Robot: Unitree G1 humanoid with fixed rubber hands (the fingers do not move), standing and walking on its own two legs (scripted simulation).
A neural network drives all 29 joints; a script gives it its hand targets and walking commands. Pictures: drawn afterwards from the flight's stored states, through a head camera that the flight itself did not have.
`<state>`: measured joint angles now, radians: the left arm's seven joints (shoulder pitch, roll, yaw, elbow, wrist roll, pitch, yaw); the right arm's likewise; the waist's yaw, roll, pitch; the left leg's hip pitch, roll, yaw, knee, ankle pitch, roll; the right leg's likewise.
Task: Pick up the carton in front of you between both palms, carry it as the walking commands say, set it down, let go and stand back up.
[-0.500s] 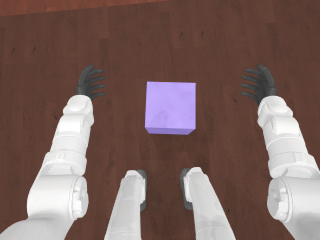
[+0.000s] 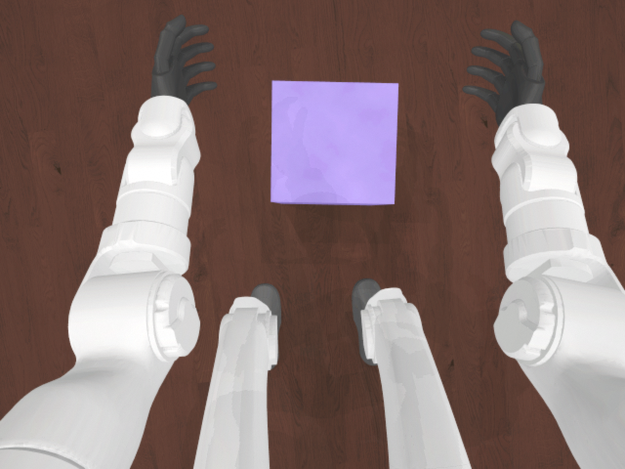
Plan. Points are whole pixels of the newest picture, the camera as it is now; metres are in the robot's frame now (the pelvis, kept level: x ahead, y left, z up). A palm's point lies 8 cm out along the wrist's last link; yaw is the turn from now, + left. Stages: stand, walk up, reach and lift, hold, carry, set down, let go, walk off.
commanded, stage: reach and lift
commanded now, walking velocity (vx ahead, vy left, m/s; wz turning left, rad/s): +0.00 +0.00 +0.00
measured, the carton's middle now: (329, 153) +0.48 -0.04 -0.48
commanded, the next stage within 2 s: none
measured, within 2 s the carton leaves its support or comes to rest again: leaves its support in 1.50 s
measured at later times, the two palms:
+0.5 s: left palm (221, 141) +0.50 +0.15 -0.36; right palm (442, 147) +0.47 -0.23 -0.36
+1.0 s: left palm (232, 146) +0.50 +0.14 -0.41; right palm (425, 149) +0.47 -0.21 -0.41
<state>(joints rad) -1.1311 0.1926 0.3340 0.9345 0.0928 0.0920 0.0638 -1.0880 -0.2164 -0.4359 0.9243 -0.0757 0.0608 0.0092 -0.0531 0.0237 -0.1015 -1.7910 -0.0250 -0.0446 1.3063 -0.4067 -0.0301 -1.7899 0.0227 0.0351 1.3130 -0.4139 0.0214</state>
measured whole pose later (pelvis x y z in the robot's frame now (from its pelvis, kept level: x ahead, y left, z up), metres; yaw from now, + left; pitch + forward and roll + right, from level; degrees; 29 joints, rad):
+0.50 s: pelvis -0.05 +0.00 -0.20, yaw -1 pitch +43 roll +0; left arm -1.40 0.34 0.12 1.06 -0.15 0.11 0.13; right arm -1.36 -0.37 -0.19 1.07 0.17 0.08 -0.07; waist -0.05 0.02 0.22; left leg -2.26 -0.06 -0.05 2.05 -0.53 -0.06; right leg -2.26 0.05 0.05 2.05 -0.53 0.05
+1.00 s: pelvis -0.05 +0.01 -0.23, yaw -1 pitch +39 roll +0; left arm -1.42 0.32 0.05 1.12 -0.21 0.04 0.14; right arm -1.40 -0.36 -0.12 1.14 0.22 0.01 -0.09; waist -0.04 0.01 0.32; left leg -2.28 -0.05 -0.04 2.19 -0.58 -0.05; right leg -2.29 0.03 0.03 2.19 -0.57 0.04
